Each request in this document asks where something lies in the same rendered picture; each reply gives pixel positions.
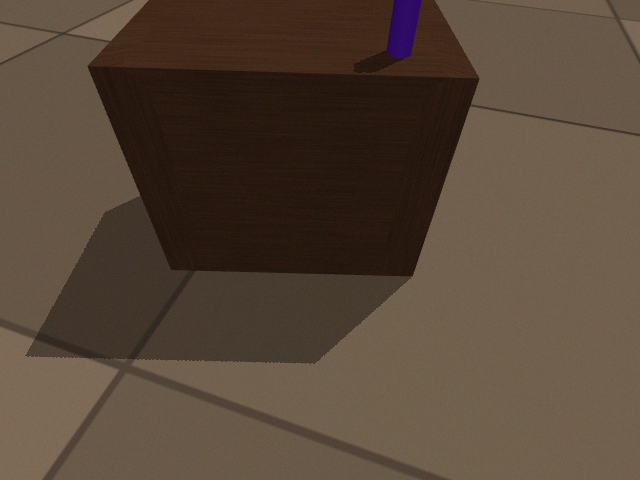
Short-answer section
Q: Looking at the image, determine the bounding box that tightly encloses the bottle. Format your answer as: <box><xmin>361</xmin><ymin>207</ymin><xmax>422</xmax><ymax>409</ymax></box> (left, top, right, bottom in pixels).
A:
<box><xmin>386</xmin><ymin>0</ymin><xmax>422</xmax><ymax>58</ymax></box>

